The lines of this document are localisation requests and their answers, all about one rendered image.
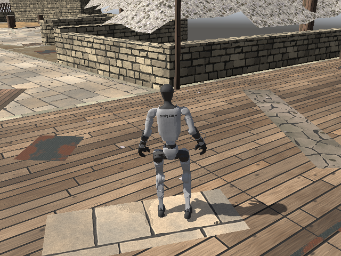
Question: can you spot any robot left thigh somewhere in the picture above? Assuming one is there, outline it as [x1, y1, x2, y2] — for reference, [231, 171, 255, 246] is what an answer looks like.
[153, 149, 165, 184]

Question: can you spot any robot thigh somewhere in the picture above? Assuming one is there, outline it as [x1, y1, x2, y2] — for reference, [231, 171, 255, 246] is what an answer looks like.
[153, 149, 165, 184]
[178, 148, 191, 183]

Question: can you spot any right robot upper arm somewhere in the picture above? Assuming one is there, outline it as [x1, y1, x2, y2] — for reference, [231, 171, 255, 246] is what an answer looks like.
[179, 107, 197, 135]

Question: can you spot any right robot hand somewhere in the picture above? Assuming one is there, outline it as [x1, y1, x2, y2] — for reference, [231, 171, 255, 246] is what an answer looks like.
[195, 143, 207, 155]

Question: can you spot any left robot upper arm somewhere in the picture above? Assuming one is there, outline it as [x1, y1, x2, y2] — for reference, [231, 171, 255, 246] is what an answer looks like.
[143, 108, 157, 137]

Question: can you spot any right robot forearm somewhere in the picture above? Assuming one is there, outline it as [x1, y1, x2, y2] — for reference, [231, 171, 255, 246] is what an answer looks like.
[192, 127, 205, 146]

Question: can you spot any left robot forearm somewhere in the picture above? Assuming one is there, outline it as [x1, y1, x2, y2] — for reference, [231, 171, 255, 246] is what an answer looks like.
[139, 129, 149, 148]

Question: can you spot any robot right thigh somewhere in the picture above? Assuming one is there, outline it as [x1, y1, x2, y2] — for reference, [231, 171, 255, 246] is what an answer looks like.
[178, 148, 191, 183]

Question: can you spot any left robot hand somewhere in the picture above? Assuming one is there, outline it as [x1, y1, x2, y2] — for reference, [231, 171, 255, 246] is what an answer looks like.
[138, 146, 150, 157]

